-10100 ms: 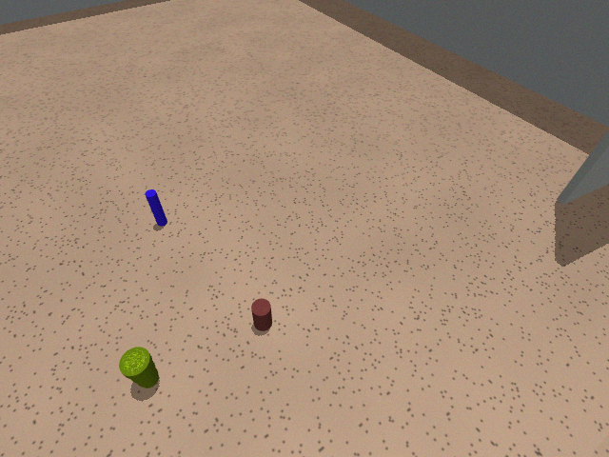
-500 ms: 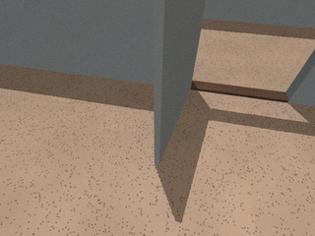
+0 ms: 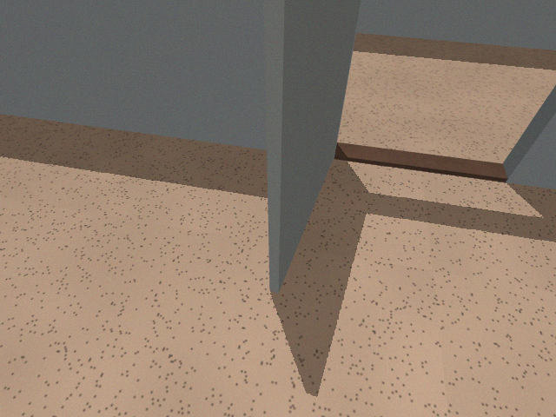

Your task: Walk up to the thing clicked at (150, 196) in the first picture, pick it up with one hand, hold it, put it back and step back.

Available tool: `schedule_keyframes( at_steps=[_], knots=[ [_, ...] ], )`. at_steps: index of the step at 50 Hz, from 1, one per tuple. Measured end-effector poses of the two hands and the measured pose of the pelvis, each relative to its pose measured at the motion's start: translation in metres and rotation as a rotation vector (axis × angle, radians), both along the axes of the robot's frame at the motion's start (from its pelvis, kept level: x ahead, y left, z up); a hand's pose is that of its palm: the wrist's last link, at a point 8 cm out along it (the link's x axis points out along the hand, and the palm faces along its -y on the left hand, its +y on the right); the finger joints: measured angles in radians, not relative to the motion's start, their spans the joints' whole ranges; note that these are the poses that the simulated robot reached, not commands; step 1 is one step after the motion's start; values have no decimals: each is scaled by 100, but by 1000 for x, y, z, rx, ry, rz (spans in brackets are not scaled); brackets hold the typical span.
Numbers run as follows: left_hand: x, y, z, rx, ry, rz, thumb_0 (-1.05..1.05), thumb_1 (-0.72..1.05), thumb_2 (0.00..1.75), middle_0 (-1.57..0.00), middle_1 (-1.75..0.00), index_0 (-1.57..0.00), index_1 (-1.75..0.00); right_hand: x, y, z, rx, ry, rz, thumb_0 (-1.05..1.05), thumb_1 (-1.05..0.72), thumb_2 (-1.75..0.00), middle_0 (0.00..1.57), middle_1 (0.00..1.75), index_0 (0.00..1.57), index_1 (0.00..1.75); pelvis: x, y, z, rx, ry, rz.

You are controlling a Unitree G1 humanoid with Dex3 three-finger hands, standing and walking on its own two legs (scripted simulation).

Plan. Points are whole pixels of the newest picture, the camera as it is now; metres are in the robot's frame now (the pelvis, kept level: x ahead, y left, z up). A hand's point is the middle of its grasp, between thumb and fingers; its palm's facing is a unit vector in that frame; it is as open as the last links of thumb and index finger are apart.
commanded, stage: stand
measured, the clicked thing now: out of the picture -0.70 +1.24 -0.69
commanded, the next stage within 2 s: walk up in 0.08 s
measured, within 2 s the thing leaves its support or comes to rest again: neither
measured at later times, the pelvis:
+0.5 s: pelvis -0.03 +0.01 -0.02, yaw +22 degrees
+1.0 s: pelvis +0.01 -0.04 -0.02, yaw +51 degrees
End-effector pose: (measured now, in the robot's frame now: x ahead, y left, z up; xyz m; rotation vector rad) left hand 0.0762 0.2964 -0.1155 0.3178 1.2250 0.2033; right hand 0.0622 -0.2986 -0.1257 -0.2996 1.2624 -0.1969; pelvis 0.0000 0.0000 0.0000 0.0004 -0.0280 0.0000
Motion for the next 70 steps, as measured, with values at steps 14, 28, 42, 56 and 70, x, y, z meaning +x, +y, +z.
schedule_keyframes(
  at_steps=[14,28,42,56,70],
  knots=[
    [-6,25,-2,-8,-171,131,1,91,89,-20,-30,-20,-30,20,0,7,-72,35,170,0,-90,-90,21,30,20,30,-24,2,-12,2,-4,178],
    [-75,48,-9,-14,-197,336,1,91,89,-20,-30,-20,-30,59,9,26,-164,29,407,1,-90,-90,21,30,20,30,-28,2,-16,-3,11,443],
    [-205,-34,21,100,-120,673,1,91,89,-20,-30,-20,-30,213,75,15,-21,-130,828,1,-90,-90,21,30,20,30,-1,-45,-9,28,18,717],
    [-300,-108,-23,35,-68,1001,1,91,89,-20,-30,-20,-30,288,218,34,24,-308,1190,0,-90,-90,21,30,20,30,10,-34,-30,32,-1,997],
    [-303,-151,2,173,-107,1178,1,91,89,-20,-30,-20,-30,313,277,19,108,-280,1419,0,-90,-90,21,30,20,30,44,-47,-32,-21,4,1264]
  ],
)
